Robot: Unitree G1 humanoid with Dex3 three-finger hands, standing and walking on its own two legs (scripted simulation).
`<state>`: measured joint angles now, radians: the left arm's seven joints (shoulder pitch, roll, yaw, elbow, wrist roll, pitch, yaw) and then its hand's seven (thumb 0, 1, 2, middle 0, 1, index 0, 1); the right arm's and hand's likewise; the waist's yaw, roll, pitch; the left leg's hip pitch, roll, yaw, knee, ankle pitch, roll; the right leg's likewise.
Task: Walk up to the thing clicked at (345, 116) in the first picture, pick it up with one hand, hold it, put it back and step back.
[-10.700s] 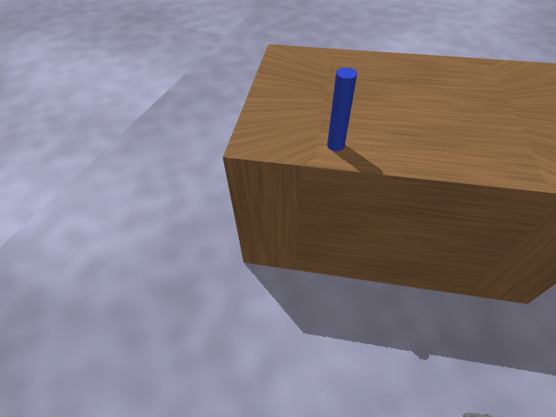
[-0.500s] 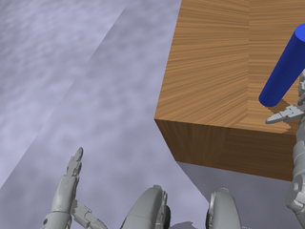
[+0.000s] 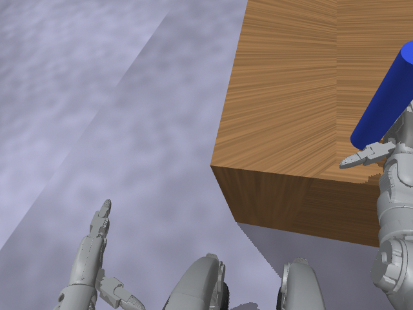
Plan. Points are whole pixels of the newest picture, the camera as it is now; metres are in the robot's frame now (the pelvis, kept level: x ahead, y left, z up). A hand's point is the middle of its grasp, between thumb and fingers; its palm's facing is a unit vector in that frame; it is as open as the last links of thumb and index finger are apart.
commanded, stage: close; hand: right
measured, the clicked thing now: (386, 106) +0.47 -0.22 +0.05
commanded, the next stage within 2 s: settle in 0.56 s
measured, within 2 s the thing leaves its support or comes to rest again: leaves its support in 0.98 s
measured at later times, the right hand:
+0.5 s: hand (371, 118) +0.47 -0.21 +0.01, palm faces +0.15 +0.99 +0.02, open 10.4 cm
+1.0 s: hand (371, 113) +0.48 -0.21 +0.02, palm faces +0.16 +0.99 +0.01, open 6.8 cm
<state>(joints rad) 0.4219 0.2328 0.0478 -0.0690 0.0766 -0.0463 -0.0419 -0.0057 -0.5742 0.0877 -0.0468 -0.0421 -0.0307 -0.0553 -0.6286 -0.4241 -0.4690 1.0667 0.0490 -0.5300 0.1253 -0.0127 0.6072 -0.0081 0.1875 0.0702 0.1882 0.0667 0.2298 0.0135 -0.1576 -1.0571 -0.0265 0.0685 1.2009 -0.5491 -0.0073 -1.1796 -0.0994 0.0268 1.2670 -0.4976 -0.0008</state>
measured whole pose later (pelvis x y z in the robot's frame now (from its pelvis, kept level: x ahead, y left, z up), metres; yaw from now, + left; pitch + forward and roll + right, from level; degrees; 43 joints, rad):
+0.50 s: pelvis +0.00 +0.00 +0.00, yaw +0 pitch +23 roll +5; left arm 0.41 0.24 0.04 -0.07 0.07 -0.03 -0.04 -0.01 -0.54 0.06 -0.04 -0.05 -0.04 -0.05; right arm -0.69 -0.47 -0.48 1.13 0.04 -0.50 0.13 -0.01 0.28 -0.41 0.90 0.67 0.90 0.66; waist 0.24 0.01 -0.16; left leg -1.06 -0.03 0.07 1.19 -0.53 -0.01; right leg -1.18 -0.10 0.02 1.25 -0.49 0.00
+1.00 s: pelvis +0.00 +0.00 +0.01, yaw +0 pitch +22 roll +5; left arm 0.41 0.25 0.04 -0.03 0.07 -0.02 -0.02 -0.01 -0.54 0.06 -0.06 -0.06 -0.06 -0.06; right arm -0.69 -0.47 -0.46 1.10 0.03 -0.44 0.09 0.00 -0.01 -1.10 0.96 1.05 0.92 1.05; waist 0.25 0.01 -0.14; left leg -1.01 -0.03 0.06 1.14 -0.52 -0.01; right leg -1.13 -0.10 0.02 1.21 -0.47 0.00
